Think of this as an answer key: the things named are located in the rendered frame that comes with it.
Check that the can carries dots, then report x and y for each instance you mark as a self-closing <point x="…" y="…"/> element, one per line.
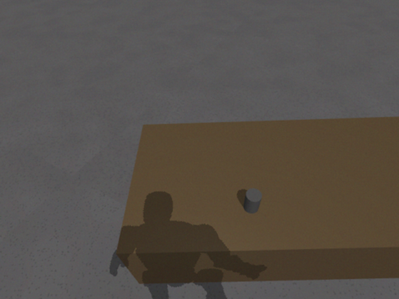
<point x="252" y="200"/>

